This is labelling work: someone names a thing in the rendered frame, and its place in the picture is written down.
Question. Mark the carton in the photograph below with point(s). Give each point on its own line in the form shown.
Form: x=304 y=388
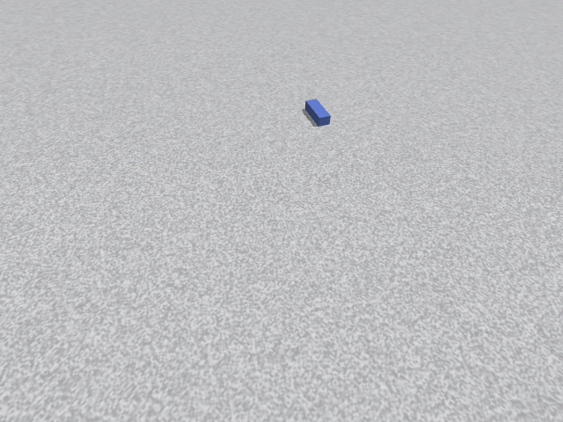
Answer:
x=318 y=113

